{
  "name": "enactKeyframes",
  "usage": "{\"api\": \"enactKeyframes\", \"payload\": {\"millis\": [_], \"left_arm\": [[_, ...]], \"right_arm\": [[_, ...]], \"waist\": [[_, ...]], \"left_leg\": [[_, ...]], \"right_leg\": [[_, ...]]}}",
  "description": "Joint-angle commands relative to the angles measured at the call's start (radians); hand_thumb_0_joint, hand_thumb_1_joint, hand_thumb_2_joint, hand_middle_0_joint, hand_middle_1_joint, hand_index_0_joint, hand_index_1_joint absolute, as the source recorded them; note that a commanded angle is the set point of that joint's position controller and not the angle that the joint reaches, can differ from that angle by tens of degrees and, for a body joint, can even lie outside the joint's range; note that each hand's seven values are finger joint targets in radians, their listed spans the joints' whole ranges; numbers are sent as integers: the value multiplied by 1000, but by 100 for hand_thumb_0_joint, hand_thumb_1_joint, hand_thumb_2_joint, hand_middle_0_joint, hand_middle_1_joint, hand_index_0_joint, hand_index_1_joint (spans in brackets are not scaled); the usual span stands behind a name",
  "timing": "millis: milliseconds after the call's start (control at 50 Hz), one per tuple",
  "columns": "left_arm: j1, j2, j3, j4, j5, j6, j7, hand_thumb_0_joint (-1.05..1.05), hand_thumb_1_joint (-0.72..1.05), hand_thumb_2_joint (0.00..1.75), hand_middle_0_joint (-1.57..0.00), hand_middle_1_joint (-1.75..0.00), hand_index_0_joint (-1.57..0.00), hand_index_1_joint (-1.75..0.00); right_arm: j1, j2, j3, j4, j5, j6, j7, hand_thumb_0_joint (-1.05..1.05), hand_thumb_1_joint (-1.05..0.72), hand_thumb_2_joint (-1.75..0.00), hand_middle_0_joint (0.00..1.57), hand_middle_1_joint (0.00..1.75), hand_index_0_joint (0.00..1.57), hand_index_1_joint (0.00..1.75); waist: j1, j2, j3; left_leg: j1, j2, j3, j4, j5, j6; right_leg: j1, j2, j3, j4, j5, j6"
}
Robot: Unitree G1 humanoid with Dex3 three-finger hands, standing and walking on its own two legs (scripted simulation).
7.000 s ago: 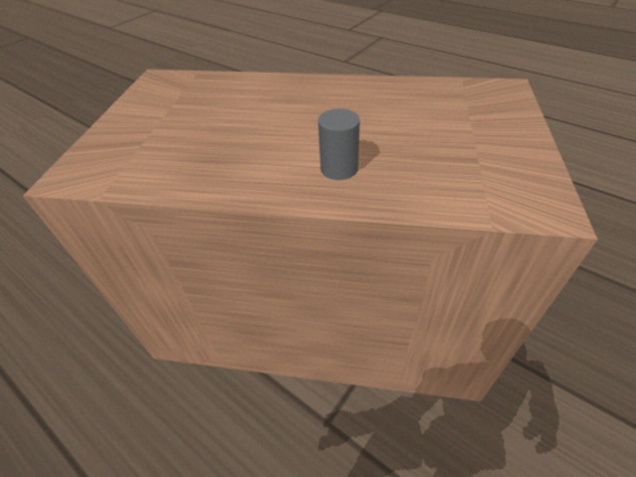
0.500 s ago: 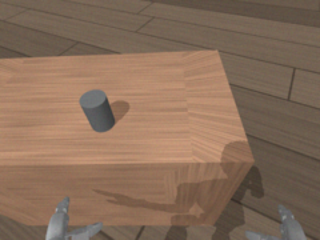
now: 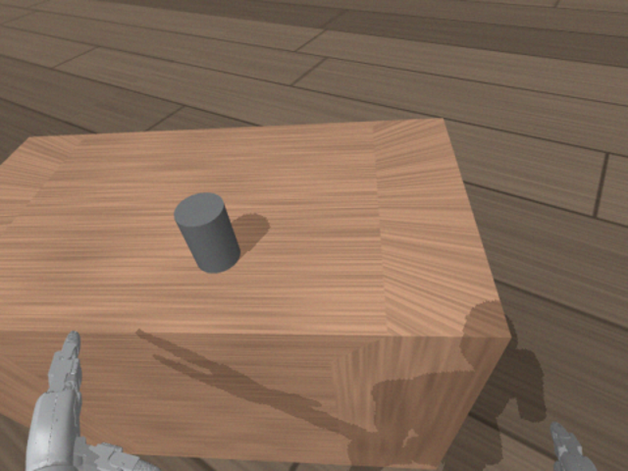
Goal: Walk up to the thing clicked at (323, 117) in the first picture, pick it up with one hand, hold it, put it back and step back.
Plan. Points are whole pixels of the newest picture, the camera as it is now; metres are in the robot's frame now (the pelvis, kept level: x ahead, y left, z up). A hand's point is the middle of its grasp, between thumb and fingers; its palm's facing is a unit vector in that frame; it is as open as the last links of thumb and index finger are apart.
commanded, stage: rise first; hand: left
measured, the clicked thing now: (209, 233) +0.47 +0.24 +0.03
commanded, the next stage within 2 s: go down in 1.00 s
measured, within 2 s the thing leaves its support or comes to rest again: neither
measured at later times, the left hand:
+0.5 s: hand (72, 405) +0.17 +0.29 +0.09, palm faces +0.41 -0.79 -0.46, open 17.6 cm
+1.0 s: hand (44, 389) +0.18 +0.30 +0.13, palm faces +0.45 -0.77 -0.46, open 17.7 cm
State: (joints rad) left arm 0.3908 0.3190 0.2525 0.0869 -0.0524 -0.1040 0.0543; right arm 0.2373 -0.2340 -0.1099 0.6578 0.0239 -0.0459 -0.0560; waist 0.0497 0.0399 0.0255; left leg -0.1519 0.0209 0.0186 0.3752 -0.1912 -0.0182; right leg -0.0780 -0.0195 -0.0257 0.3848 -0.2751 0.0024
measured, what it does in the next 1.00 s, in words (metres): stands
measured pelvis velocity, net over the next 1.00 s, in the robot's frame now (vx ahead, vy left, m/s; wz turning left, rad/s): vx -0.01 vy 0.00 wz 0.01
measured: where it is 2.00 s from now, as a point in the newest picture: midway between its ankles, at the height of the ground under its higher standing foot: outside the picture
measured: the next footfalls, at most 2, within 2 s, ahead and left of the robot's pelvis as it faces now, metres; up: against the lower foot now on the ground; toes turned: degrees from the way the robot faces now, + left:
none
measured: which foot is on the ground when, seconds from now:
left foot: down 0.00-1.00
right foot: down 0.00-1.00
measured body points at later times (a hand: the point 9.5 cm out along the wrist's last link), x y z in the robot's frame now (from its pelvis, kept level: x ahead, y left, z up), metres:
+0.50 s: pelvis -0.01 -0.01 +0.00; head -0.01 -0.03 +0.45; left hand +0.15 +0.33 +0.12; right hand +0.16 -0.27 -0.10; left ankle +0.01 +0.13 -0.74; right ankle -0.04 -0.12 -0.74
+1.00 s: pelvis -0.01 +0.00 +0.00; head -0.02 -0.02 +0.45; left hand +0.15 +0.33 +0.16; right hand +0.15 -0.27 -0.09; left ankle +0.01 +0.13 -0.74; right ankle -0.04 -0.12 -0.74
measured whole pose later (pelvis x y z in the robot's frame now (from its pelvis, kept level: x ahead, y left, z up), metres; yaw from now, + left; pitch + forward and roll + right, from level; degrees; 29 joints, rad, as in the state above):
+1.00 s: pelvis -0.01 +0.00 +0.00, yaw +1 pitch -4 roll +1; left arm 0.40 0.38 0.40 -0.13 -0.05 -0.28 0.03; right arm 0.23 -0.24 -0.17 0.67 0.02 -0.10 -0.05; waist 0.07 0.04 0.04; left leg -0.14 0.01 0.01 0.37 -0.17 -0.02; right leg -0.06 -0.02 -0.04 0.39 -0.27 0.00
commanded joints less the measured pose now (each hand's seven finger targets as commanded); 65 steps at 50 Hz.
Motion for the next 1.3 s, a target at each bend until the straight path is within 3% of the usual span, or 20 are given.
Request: {"api": "enactKeyframes", "payload": {"millis": [0,340,440,520,580,720,740,800,820,940,1020,1060,1080,1100,1120,1140,1160,1180,1220,1280], "left_arm": [[-60,223,139,-256,1,-85,18,0,-54,0,-4,-4,-5,-4],[-58,271,227,-331,0,-161,5,0,-57,1,-5,-5,-5,-5],[-56,271,234,-358,-2,-179,4,0,-56,1,-5,-5,-5,-5],[-62,279,245,-365,-3,-191,4,0,-58,3,-5,-5,-5,-5],[-45,273,249,-369,-4,-199,2,0,-57,3,-5,-5,-4,-5],[-66,295,271,-403,-6,-220,5,0,-59,5,-5,-5,-4,-5],[-66,286,263,-414,-5,-224,5,0,-60,5,-5,-5,-4,-6],[-54,286,272,-419,-6,-232,5,0,-59,6,-5,-5,-4,-6],[-62,283,272,-412,-5,-234,3,0,-59,5,-5,-5,-4,-6],[-78,299,287,-423,-8,-239,4,0,-61,7,-5,-5,-4,-7],[-72,287,280,-433,-7,-247,3,0,-61,8,-5,-4,-3,-6],[-94,315,308,-443,-10,-251,6,0,-61,8,-5,-5,-3,-7],[-91,303,298,-436,-8,-250,5,0,-57,2,-5,-7,-6,-6],[-38,200,260,-368,-9,-278,-28,0,-57,9,-2,-2,0,-5],[-123,335,326,-471,-9,-270,-3,0,-61,3,-5,-7,-6,-7],[-116,206,266,-390,-15,-292,-30,0,-58,5,-5,-6,-5,-7],[-72,271,322,-352,-18,-302,-38,0,-60,2,-6,-6,-7,-6],[-178,262,307,-411,-30,-311,-48,0,-61,3,-6,-6,-7,-7],[-156,345,376,-310,-36,-308,-48,0,-59,3,-6,-6,-6,-6],[-316,357,360,-287,-56,-306,-67,0,-53,5,-5,-6,-5,-5]], "right_arm": [[-105,-164,-72,-134,-7,-56,-17,0,53,-2,5,5,5,5],[-96,-153,-86,-95,-6,-72,-19,0,51,-3,5,5,5,5],[-106,-127,-72,-98,-3,-79,-15,0,52,-3,5,5,5,5],[-121,-174,-104,-135,-3,-86,-17,0,51,-4,5,5,5,5],[-71,-126,-84,-64,-1,-84,-11,0,52,-4,5,5,5,5],[-90,-172,-116,-120,0,-94,-11,0,51,-4,5,5,5,5],[-109,-138,-86,-116,1,-96,-8,0,51,-5,5,5,5,5],[-101,-169,-116,-139,1,-103,-8,0,51,-5,5,5,5,5],[-93,-143,-91,-149,1,-105,-4,0,52,-5,5,5,5,5],[-67,-156,-115,-115,1,-104,-5,0,51,-5,5,5,5,5],[-80,-130,-94,-125,5,-109,-2,0,51,-6,5,5,5,5],[-82,-190,-130,-168,2,-116,-5,0,51,-6,5,5,5,5],[-86,-171,-119,-146,2,-115,-5,0,51,-5,5,5,5,5],[-88,-116,-84,-125,-10,-109,10,0,57,-4,5,5,5,5],[-111,-145,-106,-154,3,-114,1,0,51,-5,5,5,5,5],[-97,-146,-111,-105,-13,-109,9,0,50,-5,5,5,5,5],[-86,-143,-113,-99,-12,-105,9,0,51,-5,5,5,5,5],[-153,-138,-95,-142,-11,-108,13,0,50,-5,5,5,5,5],[-118,-185,-123,-148,-14,-104,3,0,51,-5,5,5,5,5],[-153,-162,-94,-152,-9,-97,-4,0,53,-5,5,5,5,5]], "waist": [[2,2,-83],[5,-13,-61],[10,-13,-59],[5,-20,-80],[18,11,-49],[9,6,-66],[23,10,-54],[16,5,-67],[17,-9,-68],[12,20,-62],[23,11,-55],[13,-8,-60],[18,1,-50],[4,-58,-62],[33,39,-57],[-3,-38,-46],[14,-30,-73],[8,-14,-70],[-4,-31,-102],[-21,-18,-98]], "left_leg": [[91,-19,35,-23,223,27],[87,-29,32,-31,163,35],[85,-30,29,-30,185,36],[98,-27,24,-32,190,34],[79,-30,28,-36,169,34],[90,-28,24,-37,170,32],[81,-29,24,-42,163,30],[86,-24,21,-42,160,29],[86,-22,19,-41,161,30],[87,-26,23,-38,175,29],[81,-26,22,-43,163,30],[84,-21,19,-45,148,28],[78,-23,20,-46,142,27],[39,-25,17,5,135,24],[80,-29,23,-46,142,25],[27,-26,15,-1,99,19],[31,-29,18,12,112,23],[22,-31,15,10,94,19],[23,-31,14,23,99,23],[13,-34,13,29,80,24]], "right_leg": [[-42,7,-21,-52,264,-4],[-61,-2,-21,-69,208,4],[-57,-6,-23,-64,238,6],[-52,0,-28,-59,235,2],[-61,-2,-27,-63,212,-1],[-52,1,-30,-63,210,-2],[-56,1,-31,-64,199,-2],[-45,6,-35,-60,193,-7],[-40,9,-35,-60,193,-5],[-50,5,-33,-58,213,-4],[-48,5,-34,-58,199,-6],[-48,12,-37,-62,178,-7],[-51,11,-36,-62,172,-9],[-70,14,-29,-36,158,0],[-59,7,-31,-57,171,-8],[-98,16,-27,-35,120,-5],[-88,8,-23,-28,136,-1],[-106,9,-20,-31,115,-2],[-90,5,-18,-25,129,2],[-117,2,-14,-20,125,6]]}}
